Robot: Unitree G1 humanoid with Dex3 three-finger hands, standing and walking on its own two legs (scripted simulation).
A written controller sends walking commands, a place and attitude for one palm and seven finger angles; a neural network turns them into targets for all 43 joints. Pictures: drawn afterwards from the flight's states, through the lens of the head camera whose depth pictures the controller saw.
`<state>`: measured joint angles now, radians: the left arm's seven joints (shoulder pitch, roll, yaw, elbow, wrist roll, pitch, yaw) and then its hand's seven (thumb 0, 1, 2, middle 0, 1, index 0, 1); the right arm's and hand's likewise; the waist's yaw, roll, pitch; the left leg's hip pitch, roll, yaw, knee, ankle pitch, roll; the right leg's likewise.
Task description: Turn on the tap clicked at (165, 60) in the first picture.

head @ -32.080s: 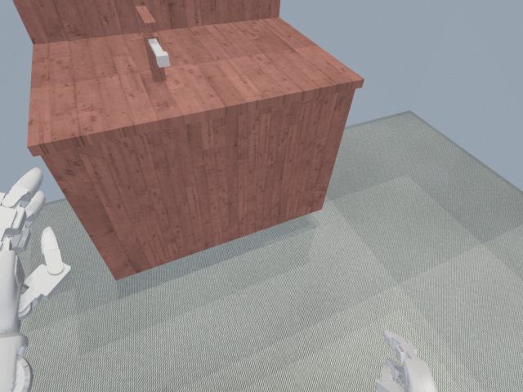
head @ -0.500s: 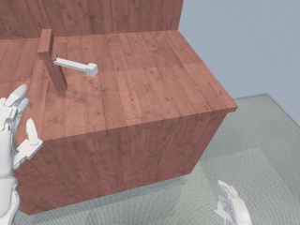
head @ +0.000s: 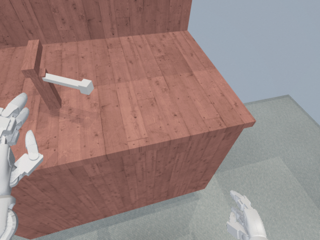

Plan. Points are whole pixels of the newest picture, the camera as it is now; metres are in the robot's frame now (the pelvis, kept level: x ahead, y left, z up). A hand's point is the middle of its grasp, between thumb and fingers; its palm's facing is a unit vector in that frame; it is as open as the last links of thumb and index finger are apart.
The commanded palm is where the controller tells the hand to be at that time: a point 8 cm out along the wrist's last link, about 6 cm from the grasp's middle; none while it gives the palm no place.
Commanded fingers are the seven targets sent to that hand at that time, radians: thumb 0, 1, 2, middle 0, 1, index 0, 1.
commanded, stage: come to a stop and stand still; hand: left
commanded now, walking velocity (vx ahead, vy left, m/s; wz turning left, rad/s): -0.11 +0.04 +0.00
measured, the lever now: (86, 86) +0.45 +0.25 +0.11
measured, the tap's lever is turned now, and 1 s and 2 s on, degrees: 58 58 58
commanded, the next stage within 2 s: look again from close up in 1.66 s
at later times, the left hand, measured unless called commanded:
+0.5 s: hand (48, 182) +0.19 +0.22 +0.13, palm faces +0.22 -0.89 -0.40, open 7.4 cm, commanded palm +0.13 +0.28 +0.17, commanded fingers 0.00 0.90 0.90 -0.20 -0.30 -0.20 -0.30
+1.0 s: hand (8, 175) +0.19 +0.29 +0.14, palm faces +0.37 -0.86 -0.35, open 7.4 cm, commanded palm +0.13 +0.32 +0.17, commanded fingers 0.00 0.90 0.90 -0.20 -0.30 -0.20 -0.30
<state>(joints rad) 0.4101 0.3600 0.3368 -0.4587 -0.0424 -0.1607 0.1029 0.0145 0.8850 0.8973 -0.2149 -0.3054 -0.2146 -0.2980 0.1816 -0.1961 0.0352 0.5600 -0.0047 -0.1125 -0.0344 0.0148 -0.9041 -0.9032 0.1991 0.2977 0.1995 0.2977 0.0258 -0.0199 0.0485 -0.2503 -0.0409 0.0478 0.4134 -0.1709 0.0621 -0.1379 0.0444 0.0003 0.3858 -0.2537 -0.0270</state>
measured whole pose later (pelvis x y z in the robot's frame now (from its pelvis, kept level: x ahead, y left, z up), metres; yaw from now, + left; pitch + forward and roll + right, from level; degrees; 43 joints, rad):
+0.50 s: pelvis -0.04 +0.01 -0.01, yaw -2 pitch -2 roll -1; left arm 0.49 0.34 0.29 -0.48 -0.05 -0.15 0.05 0.01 0.89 0.90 -0.21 -0.30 -0.21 -0.30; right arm 0.23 -0.20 0.00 0.51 0.04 -0.07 0.01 0.01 -0.91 -0.90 0.20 0.30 0.20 0.30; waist -0.02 0.03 0.06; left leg -0.34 -0.03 0.06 0.60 -0.29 0.03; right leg -0.23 0.06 0.02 0.53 -0.28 -0.02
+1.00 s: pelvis -0.04 +0.04 +0.00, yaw -2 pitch -2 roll -2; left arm 0.37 0.35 0.32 -0.35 -0.01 -0.15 0.10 0.01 0.88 0.90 -0.22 -0.31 -0.21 -0.30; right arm 0.20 -0.17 0.05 0.54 0.00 -0.10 -0.02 0.01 -0.90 -0.90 0.20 0.30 0.20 0.30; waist 0.04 -0.02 0.02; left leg -0.25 -0.06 0.09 0.41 -0.14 0.10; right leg -0.16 0.00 0.03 0.40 -0.20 0.01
